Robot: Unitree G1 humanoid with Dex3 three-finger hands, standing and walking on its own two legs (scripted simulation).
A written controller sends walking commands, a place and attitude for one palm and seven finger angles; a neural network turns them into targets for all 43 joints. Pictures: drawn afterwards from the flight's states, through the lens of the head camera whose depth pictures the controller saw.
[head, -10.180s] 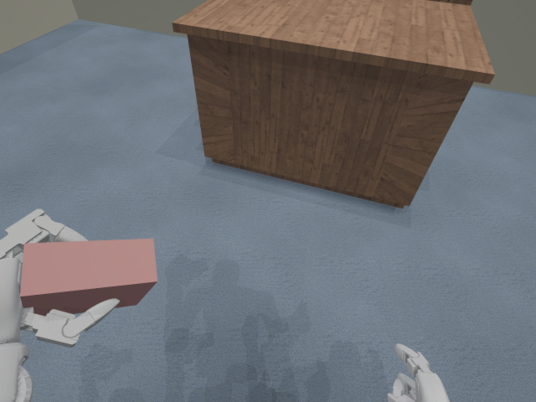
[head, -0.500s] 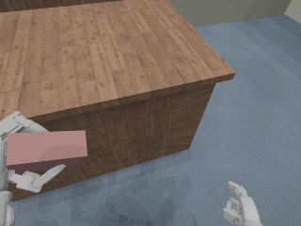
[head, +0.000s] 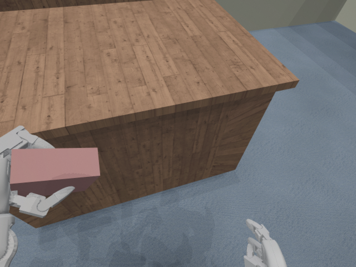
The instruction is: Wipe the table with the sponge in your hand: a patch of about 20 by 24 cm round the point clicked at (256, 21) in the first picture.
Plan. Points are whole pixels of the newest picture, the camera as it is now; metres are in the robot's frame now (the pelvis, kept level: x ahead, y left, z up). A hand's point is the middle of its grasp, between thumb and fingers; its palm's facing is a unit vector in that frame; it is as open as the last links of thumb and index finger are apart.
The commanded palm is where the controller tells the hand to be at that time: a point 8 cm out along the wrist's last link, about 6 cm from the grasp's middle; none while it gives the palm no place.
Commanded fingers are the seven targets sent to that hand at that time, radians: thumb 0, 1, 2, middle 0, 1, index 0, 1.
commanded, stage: come to a stop and stand still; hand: left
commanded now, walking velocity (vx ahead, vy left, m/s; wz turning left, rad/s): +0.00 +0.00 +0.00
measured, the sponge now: (67, 172) +0.24 +0.22 +0.12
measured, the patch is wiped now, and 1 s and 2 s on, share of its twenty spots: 0.00 0.00 0.00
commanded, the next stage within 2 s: look again from close up in 0.24 s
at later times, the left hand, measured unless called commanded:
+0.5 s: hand (30, 174) +0.22 +0.26 +0.16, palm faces +0.47 -0.81 -0.36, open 9.5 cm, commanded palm +0.15 +0.28 +0.18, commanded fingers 0.00 0.10 1.30 -1.20 -1.60 -1.20 -1.60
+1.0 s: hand (49, 148) +0.27 +0.25 +0.16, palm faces +0.44 -0.82 -0.37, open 9.5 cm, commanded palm +0.21 +0.29 +0.18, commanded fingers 0.00 0.10 1.30 -1.20 -1.60 -1.20 -1.60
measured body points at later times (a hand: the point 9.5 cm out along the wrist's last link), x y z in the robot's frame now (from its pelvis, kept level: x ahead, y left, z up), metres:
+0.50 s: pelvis +0.00 +0.00 +0.00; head +0.02 +0.01 +0.45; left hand +0.19 +0.30 +0.18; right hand +0.21 -0.21 -0.06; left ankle +0.06 +0.05 -0.74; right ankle +0.04 -0.13 -0.74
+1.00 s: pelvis +0.07 +0.00 -0.01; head +0.08 +0.01 +0.44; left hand +0.24 +0.29 +0.18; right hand +0.26 -0.24 -0.07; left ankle +0.06 +0.05 -0.74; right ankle +0.04 -0.13 -0.74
